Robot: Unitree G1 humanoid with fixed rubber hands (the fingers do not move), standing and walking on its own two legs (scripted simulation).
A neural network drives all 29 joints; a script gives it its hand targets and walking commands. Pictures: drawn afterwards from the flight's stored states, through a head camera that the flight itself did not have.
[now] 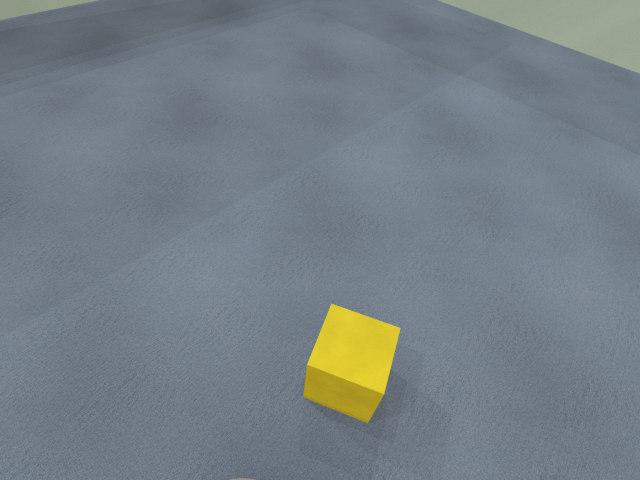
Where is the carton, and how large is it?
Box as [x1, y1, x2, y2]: [303, 304, 400, 422]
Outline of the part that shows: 331,304 307,363 303,396 367,422 383,395 400,328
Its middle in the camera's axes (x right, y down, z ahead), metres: +0.09 +0.38 +1.16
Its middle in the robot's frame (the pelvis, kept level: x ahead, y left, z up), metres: +0.53 -0.11 -0.64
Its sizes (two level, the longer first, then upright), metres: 0.210 0.200 0.250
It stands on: the floor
